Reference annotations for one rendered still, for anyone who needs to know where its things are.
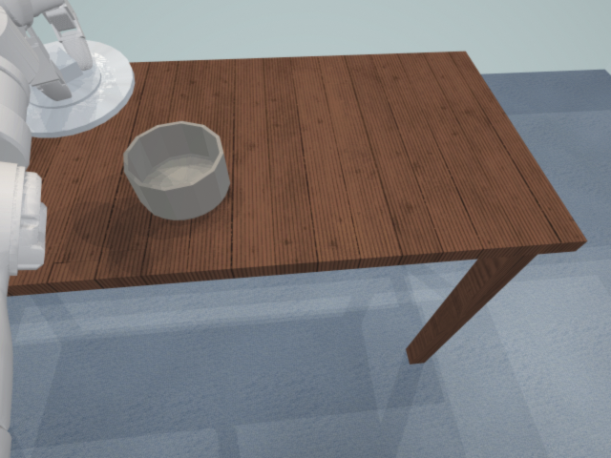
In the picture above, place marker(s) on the robot left hand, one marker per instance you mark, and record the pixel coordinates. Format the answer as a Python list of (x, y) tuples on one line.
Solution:
[(60, 14)]

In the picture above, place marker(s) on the knob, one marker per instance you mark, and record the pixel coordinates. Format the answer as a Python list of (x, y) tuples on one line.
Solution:
[(67, 65)]

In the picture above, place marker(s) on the robot left upper arm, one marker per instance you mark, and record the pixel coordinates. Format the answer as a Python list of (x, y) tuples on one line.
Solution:
[(22, 247)]

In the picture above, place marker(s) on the table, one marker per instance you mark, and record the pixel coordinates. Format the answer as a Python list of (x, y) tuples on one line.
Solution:
[(335, 162)]

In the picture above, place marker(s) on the robot left forearm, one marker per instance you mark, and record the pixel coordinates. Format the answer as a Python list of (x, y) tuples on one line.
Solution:
[(19, 65)]

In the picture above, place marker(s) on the pot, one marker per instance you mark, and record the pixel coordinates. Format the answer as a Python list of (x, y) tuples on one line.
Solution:
[(177, 170)]

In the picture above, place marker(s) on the lid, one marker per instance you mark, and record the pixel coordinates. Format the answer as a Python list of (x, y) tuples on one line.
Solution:
[(97, 95)]

